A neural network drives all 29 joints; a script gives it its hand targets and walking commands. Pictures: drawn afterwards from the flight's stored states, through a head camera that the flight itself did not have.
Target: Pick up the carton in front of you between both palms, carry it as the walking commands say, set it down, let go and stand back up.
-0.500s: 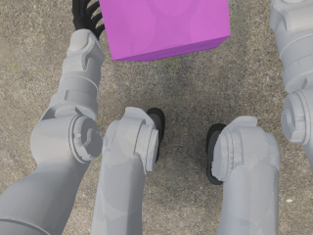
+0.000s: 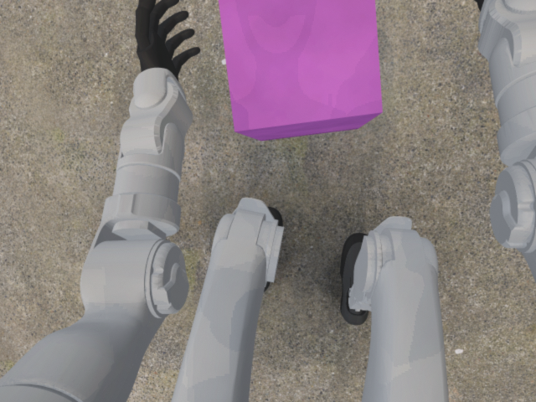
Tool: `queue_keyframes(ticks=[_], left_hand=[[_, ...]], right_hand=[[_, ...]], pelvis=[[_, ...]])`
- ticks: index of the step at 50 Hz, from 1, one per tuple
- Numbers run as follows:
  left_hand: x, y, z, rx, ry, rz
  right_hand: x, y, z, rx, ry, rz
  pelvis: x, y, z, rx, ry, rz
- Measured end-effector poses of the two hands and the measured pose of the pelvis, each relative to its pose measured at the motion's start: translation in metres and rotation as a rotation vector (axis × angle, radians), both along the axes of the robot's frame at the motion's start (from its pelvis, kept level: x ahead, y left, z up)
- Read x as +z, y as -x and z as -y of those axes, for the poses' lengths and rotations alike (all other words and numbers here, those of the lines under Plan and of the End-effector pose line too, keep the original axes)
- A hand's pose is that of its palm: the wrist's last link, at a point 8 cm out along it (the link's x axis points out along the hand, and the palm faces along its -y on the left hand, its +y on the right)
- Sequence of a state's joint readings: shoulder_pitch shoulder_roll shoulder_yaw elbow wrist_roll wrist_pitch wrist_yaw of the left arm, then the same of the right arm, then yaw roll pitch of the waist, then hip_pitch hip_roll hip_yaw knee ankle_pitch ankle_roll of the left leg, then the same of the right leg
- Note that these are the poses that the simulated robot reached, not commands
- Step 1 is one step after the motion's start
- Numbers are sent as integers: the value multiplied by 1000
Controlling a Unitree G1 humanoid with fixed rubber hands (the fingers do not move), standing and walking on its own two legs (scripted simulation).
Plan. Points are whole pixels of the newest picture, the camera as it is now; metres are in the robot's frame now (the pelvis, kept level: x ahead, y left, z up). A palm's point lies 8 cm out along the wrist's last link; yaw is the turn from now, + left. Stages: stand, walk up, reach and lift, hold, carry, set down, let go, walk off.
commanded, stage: set down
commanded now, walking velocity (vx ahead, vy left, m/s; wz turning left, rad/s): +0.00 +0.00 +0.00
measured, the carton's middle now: (301, 72) +0.53 +0.05 -0.32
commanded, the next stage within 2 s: let go in 0.62 s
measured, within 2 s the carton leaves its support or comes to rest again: neither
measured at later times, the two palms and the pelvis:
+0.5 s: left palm (65, 18) +0.48 +0.21 +0.03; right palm out of the picture +0.59 -0.17 +0.03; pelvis +0.02 -0.01 +0.13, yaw -1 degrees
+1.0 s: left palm out of the picture +0.41 +0.22 +0.16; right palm out of the picture +0.46 -0.20 +0.14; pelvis +0.07 +0.00 +0.26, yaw -5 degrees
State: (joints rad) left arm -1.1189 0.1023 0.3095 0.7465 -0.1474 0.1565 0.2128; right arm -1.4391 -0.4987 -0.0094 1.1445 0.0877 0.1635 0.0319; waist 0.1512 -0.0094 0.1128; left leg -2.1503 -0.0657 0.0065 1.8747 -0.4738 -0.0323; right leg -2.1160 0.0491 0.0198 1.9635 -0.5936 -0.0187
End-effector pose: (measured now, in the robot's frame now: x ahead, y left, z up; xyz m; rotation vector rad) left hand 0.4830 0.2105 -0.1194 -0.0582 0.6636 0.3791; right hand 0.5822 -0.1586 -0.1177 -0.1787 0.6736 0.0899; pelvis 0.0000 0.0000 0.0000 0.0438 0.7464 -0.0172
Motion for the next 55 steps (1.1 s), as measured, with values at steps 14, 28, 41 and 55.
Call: queue_keyframes(ticks=[14, 28, 41, 55], left_hand=[[82, 0, -2, 1, -19, 13], [172, 4, -3, 0, -18, 23], [228, 23, 6, -127, -50, -18], [304, 94, -19, -380, -88, -139]], right_hand=[[77, -3, 9, 22, -6, 15], [169, -3, 13, 30, -8, 9], [224, 31, 28, -44, 26, -6], [286, 149, 45, -213, 60, -38]], pelvis=[[70, -11, 2, -13, -3, -72], [148, -25, 7, -21, 2, -60], [211, -43, 5, -35, 20, -14], [276, -84, -10, -47, 53, 234]])
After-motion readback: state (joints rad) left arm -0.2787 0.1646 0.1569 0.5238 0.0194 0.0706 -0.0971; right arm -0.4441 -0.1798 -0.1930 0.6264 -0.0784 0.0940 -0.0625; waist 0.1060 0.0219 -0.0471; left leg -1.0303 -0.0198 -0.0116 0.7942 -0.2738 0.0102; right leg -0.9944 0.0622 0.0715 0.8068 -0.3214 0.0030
